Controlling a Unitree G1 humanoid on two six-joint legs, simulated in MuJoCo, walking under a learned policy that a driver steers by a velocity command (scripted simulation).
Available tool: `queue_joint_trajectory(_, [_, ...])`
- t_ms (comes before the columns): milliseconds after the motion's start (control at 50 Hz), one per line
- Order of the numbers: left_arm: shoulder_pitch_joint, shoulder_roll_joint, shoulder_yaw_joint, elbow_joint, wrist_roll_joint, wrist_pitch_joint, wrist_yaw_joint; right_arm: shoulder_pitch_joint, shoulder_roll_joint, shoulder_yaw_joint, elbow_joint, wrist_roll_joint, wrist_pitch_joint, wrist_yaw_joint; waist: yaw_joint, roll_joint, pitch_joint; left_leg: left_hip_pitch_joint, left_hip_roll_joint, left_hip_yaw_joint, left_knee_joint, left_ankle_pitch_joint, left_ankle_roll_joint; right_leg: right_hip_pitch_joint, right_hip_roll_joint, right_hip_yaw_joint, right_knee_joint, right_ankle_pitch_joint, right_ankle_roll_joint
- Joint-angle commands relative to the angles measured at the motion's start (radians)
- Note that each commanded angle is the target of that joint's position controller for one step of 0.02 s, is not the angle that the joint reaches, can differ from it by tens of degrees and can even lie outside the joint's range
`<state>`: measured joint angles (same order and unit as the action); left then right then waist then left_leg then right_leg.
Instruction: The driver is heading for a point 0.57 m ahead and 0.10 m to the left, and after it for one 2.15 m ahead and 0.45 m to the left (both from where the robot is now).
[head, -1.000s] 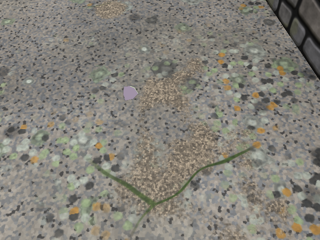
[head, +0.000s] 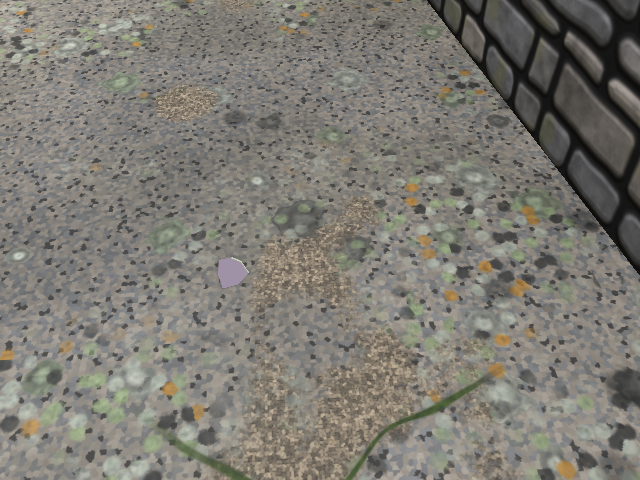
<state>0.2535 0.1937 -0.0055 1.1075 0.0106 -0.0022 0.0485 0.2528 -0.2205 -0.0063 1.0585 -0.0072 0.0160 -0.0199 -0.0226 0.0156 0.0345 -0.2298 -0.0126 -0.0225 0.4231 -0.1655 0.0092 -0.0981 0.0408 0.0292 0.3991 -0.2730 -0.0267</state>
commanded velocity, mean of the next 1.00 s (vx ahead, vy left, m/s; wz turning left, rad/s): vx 0.34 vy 0.00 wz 0.08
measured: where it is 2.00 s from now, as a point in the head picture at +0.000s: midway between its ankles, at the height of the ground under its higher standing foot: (255, 320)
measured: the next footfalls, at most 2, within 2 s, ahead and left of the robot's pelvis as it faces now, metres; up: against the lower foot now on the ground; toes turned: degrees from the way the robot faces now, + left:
left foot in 0.30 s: +0.07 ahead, +0.13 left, +0.00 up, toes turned +11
right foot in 0.82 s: +0.43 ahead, +0.10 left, +0.00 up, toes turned +7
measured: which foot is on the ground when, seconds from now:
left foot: down 0.00-0.06, up 0.08-0.28, down 0.30-0.82, up 0.84-1.00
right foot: down 0.00-0.30, up 0.32-0.80, down 0.82-1.00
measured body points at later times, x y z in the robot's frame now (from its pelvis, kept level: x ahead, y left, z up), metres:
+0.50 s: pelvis +0.10 +0.08 +0.00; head +0.11 +0.11 +0.45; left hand +0.15 +0.36 -0.14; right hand +0.16 -0.17 -0.13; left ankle +0.03 +0.12 -0.74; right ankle +0.15 -0.06 -0.67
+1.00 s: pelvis +0.38 +0.12 -0.01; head +0.40 +0.12 +0.44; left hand +0.37 +0.39 -0.15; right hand +0.51 -0.12 -0.13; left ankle +0.36 +0.27 -0.66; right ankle +0.39 +0.09 -0.74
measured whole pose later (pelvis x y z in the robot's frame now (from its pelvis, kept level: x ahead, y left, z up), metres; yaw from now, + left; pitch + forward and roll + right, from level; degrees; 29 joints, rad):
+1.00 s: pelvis +0.38 +0.12 -0.01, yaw +4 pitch -1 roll -1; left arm 0.32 0.26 0.06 0.98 0.01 -0.05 -0.01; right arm 0.18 -0.23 -0.02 0.85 -0.05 -0.07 0.01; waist 0.01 0.02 0.06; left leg -0.53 0.06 -0.05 1.16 -0.30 0.01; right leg -0.20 0.17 -0.01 0.39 -0.18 -0.16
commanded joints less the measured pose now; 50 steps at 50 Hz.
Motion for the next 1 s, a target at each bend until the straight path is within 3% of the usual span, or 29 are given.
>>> queue_joint_trajectory(20, [0.056,0.173,0.048,-0.033,0.000,0.003,0.018,-0.034,-0.101,-0.021,-0.068,0.000,-0.007,-0.001,0.026,-0.068,0.021,-0.076,0.027,-0.060,0.068,0.054,0.036,-0.055,-0.156,0.111,-0.068,0.119,-0.071])
queue_joint_trajectory(80, [0.057,0.192,0.074,-0.054,0.006,0.018,0.029,-0.006,-0.083,-0.025,-0.088,-0.013,0.001,-0.002,0.023,-0.126,0.028,-0.147,-0.009,-0.020,0.240,-0.067,0.044,-0.088,-0.252,0.143,-0.051,0.160,-0.142])
queue_joint_trajectory(120, [0.043,0.181,0.079,-0.082,0.013,0.014,0.028,-0.010,-0.076,-0.032,-0.104,-0.025,0.007,0.004,0.037,-0.169,0.028,-0.204,-0.009,0.021,0.405,-0.320,0.067,-0.112,-0.341,0.219,-0.103,-0.063,-0.211])
queue_joint_trajectory(160, [0.067,0.192,0.088,-0.093,0.025,-0.001,0.021,-0.090,-0.080,-0.039,-0.153,-0.030,0.007,0.021,0.063,-0.127,0.113,-0.347,0.053,0.015,0.497,-0.390,0.080,-0.084,-0.409,0.300,-0.179,-0.282,-0.256])
queue_joint_trajectory(180, [0.057,0.202,0.093,-0.100,0.027,-0.011,0.019,-0.112,-0.079,-0.041,-0.173,-0.026,0.003,0.029,0.059,-0.120,0.142,-0.381,0.077,0.002,0.469,-0.367,0.081,-0.058,-0.408,0.299,-0.195,-0.317,-0.241])
queue_joint_trajectory(220, [0.032,0.213,0.100,-0.113,0.027,-0.029,0.009,-0.104,-0.086,-0.047,-0.188,-0.017,-0.012,0.044,0.049,-0.120,0.129,-0.325,0.073,0.030,0.380,-0.319,0.082,-0.022,-0.374,0.215,-0.182,-0.218,-0.196])
queue_joint_trajectory(260, [-0.027,0.224,0.105,-0.132,0.020,-0.041,-0.009,0.001,-0.075,-0.055,-0.168,-0.005,-0.025,0.052,-0.017,-0.109,0.081,-0.084,0.015,0.111,0.219,-0.245,0.092,-0.104,-0.316,0.066,-0.093,-0.075,-0.144])
queue_joint_trajectory(280, [-0.055,0.223,0.106,-0.142,0.018,-0.044,-0.020,0.123,-0.075,-0.066,-0.126,-0.004,-0.031,0.051,-0.076,-0.064,0.035,0.119,-0.054,0.157,0.122,-0.183,0.099,-0.188,-0.262,-0.023,0.051,0.007,-0.116])
queue_joint_trajectory(300, [-0.051,0.191,0.097,-0.155,0.027,-0.050,-0.032,0.251,-0.129,-0.092,-0.081,-0.015,-0.041,0.044,-0.122,0.110,-0.013,0.290,-0.018,0.001,0.004,-0.244,0.127,-0.299,-0.177,-0.145,0.365,0.067,-0.072])
queue_joint_trajectory(320, [-0.107,0.095,0.068,-0.250,0.024,-0.062,-0.051,0.316,-0.258,-0.116,-0.093,-0.021,-0.053,0.035,-0.115,0.418,-0.045,0.395,0.320,-0.671,-0.251,-0.449,0.262,-0.628,-0.001,-0.189,0.684,-0.279,-0.001])
queue_joint_trajectory(340, [-0.152,0.134,0.073,-0.259,0.040,-0.063,-0.058,0.275,-0.213,-0.098,-0.092,-0.015,-0.047,0.038,-0.079,0.213,0.011,0.321,0.354,-0.769,-0.301,-0.418,0.312,-0.693,-0.031,-0.013,0.790,-0.302,-0.015])
queue_joint_trajectory(360, [-0.157,0.148,0.075,-0.257,0.024,-0.071,-0.068,0.206,-0.199,-0.094,-0.120,-0.016,-0.046,0.035,-0.041,0.081,0.068,0.261,0.339,-0.655,-0.247,-0.355,0.310,-0.707,-0.082,0.008,0.816,-0.205,-0.025])
queue_joint_trajectory(380, [-0.141,0.152,0.074,-0.243,0.013,-0.081,-0.072,0.149,-0.186,-0.094,-0.144,-0.013,-0.050,0.030,-0.014,0.001,0.081,0.215,0.287,-0.526,-0.234,-0.225,0.274,-0.665,-0.116,0.010,0.766,-0.096,-0.025])
queue_joint_trajectory(400, [-0.128,0.152,0.074,-0.234,0.019,-0.084,-0.071,0.111,-0.181,-0.091,-0.163,-0.007,-0.056,0.024,0.004,-0.007,0.073,0.201,0.238,-0.439,-0.236,-0.095,0.243,-0.619,-0.129,0.007,0.710,-0.036,-0.019])
queue_joint_trajectory(440, [-0.088,0.147,0.071,-0.217,0.038,-0.065,-0.079,0.125,-0.136,-0.076,-0.153,-0.001,-0.071,0.019,0.019,0.045,0.023,0.230,0.183,-0.311,-0.239,0.153,0.211,-0.562,-0.124,-0.022,0.659,0.038,0.003])
queue_joint_trajectory(480, [-0.090,0.131,0.067,-0.218,0.035,-0.046,-0.083,0.186,-0.119,-0.069,-0.123,0.005,-0.083,0.018,0.019,0.043,0.002,0.278,0.169,-0.232,-0.232,0.342,0.200,-0.579,-0.116,-0.053,0.636,0.071,0.019])
queue_joint_trajectory(540, [-0.189,0.117,0.059,-0.254,0.026,-0.033,-0.087,0.242,-0.118,-0.064,-0.100,-0.001,-0.089,0.016,-0.011,0.047,0.025,0.304,0.156,-0.148,-0.251,0.450,0.168,-0.637,-0.114,-0.096,0.583,0.125,0.021])
queue_joint_trajectory(620, [-0.312,0.092,0.042,-0.302,0.014,-0.035,-0.094,0.253,-0.099,-0.050,-0.084,-0.013,-0.094,0.011,-0.040,0.054,0.078,0.294,0.150,-0.064,-0.292,0.499,0.138,-0.626,-0.088,-0.128,0.411,0.205,-0.006])
queue_joint_trajectory(680, [-0.348,0.085,0.033,-0.325,0.008,-0.039,-0.094,0.254,-0.100,-0.043,-0.065,-0.020,-0.103,0.001,-0.037,0.051,0.102,0.314,0.182,-0.009,-0.315,0.612,0.125,-0.554,-0.053,-0.147,0.280,0.230,-0.050])
queue_joint_trajectory(740, [-0.243,0.116,0.043,-0.303,0.008,-0.041,-0.080,0.216,-0.122,-0.041,-0.061,-0.024,-0.111,-0.016,0.027,0.071,0.033,0.369,0.199,0.056,-0.165,1.058,0.089,-0.379,0.032,-0.189,0.225,0.167,-0.111])
queue_joint_trajectory(780, [-0.002,0.161,0.066,-0.227,0.003,-0.048,-0.068,0.188,-0.158,-0.050,-0.065,-0.035,-0.100,-0.026,0.125,0.093,-0.086,0.379,0.208,0.073,0.144,1.178,0.070,-0.173,0.079,-0.176,0.186,0.105,-0.145])
queue_joint_trajectory(800, [0.136,0.180,0.080,-0.186,0.010,-0.053,-0.063,0.157,-0.177,-0.055,-0.074,-0.027,-0.096,-0.024,0.196,0.079,-0.134,0.279,0.194,0.096,0.365,1.049,0.063,0.001,0.058,-0.134,0.098,0.133,-0.176])
queue_joint_trajectory(820, [0.268,0.255,0.106,-0.167,0.027,-0.048,-0.052,0.133,-0.147,-0.046,-0.110,-0.019,-0.102,-0.018,0.241,-0.037,-0.215,0.070,0.116,0.133,0.735,0.598,0.056,0.200,-0.155,0.154,0.077,0.035,-0.262])
queue_joint_trajectory(840, [0.208,0.289,0.117,-0.179,0.015,-0.033,-0.056,0.194,-0.081,-0.043,-0.141,0.000,-0.111,0.005,0.125,-0.259,-0.270,-0.359,-0.117,0.051,1.096,-0.336,0.004,0.427,-0.385,0.740,-0.052,0.078,-0.444])
queue_joint_trajectory(860, [0.104,0.272,0.119,-0.188,-0.017,-0.034,-0.066,0.110,-0.137,-0.045,-0.172,-0.027,-0.121,0.011,0.105,-0.081,-0.186,-0.471,-0.029,-0.078,1.092,-0.250,0.047,0.335,-0.355,0.702,-0.125,-0.036,-0.431])
queue_joint_trajectory(880, [0.041,0.221,0.108,-0.207,-0.012,-0.035,-0.065,0.039,-0.148,-0.047,-0.197,-0.020,-0.134,0.020,0.089,-0.028,-0.082,-0.479,0.018,-0.079,1.031,-0.173,0.050,0.197,-0.338,0.583,-0.160,-0.056,-0.400])
queue_joint_trajectory(900, [0.017,0.163,0.093,-0.203,-0.001,-0.038,-0.064,0.028,-0.142,-0.047,-0.202,-0.016,-0.138,0.023,0.042,0.054,0.005,-0.433,0.055,-0.063,0.939,-0.138,0.051,0.047,-0.301,0.491,-0.195,0.027,-0.353])
queue_joint_trajectory(940, [0.007,0.145,0.081,-0.200,0.000,-0.055,-0.053,0.037,-0.109,-0.040,-0.212,-0.037,-0.103,0.026,-0.012,0.051,0.030,-0.327,0.089,-0.054,0.822,-0.137,0.017,-0.109,-0.213,0.358,-0.210,0.187,-0.300])
queue_joint_trajectory(1000, [0.061,0.195,0.092,-0.193,-0.009,-0.076,-0.051,0.002,-0.085,-0.032,-0.246,-0.045,-0.067,0.029,-0.015,0.000,0.025,-0.317,0.103,-0.006,0.672,-0.097,-0.028,-0.170,-0.158,0.266,-0.223,0.316,-0.287])
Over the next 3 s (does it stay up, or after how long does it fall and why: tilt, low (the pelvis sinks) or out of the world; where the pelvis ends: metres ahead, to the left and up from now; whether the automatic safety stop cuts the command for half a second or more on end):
stays up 1.17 0.26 0.00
